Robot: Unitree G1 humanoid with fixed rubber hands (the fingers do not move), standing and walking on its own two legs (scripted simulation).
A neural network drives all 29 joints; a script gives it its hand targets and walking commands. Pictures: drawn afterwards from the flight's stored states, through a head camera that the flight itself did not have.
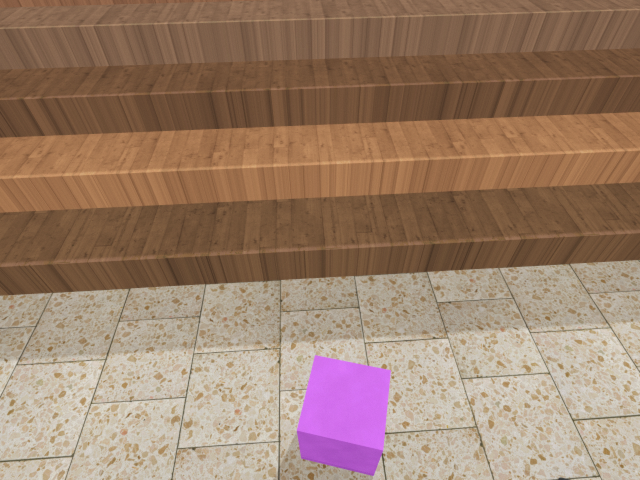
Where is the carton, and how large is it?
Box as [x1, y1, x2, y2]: [297, 355, 390, 475]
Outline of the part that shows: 315,355 297,427 301,458 373,475 383,447 390,370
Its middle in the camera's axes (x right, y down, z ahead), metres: +0.07 +0.50 +1.08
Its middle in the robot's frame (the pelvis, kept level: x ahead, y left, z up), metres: +0.44 -0.04 -0.66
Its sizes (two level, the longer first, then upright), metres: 0.210 0.200 0.250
